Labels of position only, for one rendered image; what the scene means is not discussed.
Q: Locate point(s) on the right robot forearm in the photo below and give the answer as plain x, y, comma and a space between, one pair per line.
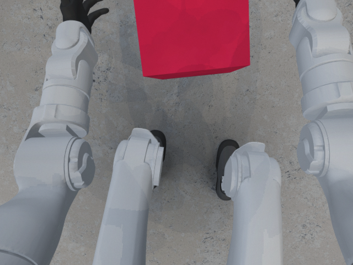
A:
324, 58

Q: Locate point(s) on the robot right upper arm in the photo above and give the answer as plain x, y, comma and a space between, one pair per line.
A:
325, 149

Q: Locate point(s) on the robot left hand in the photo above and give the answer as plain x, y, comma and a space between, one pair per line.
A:
78, 10

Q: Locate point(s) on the left robot forearm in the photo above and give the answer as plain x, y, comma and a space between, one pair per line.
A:
63, 109

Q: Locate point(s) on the robot left foot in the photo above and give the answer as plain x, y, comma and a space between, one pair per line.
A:
161, 138

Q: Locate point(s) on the carton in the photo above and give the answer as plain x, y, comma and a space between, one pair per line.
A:
185, 38

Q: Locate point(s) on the left robot shin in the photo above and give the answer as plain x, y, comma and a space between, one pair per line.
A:
137, 132

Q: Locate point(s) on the robot left upper arm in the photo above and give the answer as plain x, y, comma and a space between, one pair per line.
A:
49, 172

